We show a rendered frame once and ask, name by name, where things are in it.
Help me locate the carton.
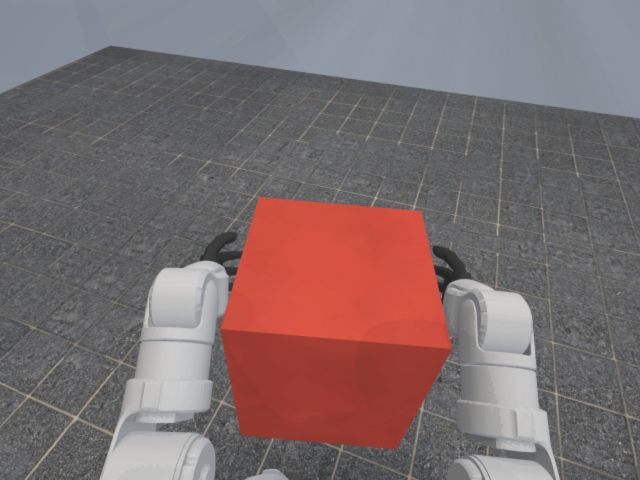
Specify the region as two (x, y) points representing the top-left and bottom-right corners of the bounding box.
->
(220, 197), (452, 449)

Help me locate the left robot upper arm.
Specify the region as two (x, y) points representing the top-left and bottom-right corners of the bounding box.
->
(102, 431), (216, 480)

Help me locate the right robot upper arm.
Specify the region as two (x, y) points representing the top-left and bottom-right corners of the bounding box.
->
(446, 454), (553, 480)

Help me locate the robot left forearm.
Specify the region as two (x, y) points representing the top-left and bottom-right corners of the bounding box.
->
(99, 261), (229, 480)

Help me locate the left robot hand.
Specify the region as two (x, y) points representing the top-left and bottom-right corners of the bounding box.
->
(200, 232), (243, 301)

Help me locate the robot right forearm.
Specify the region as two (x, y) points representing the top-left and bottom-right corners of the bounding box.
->
(443, 279), (560, 480)

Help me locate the right robot hand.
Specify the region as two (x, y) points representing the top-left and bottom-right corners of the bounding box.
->
(433, 246), (471, 306)

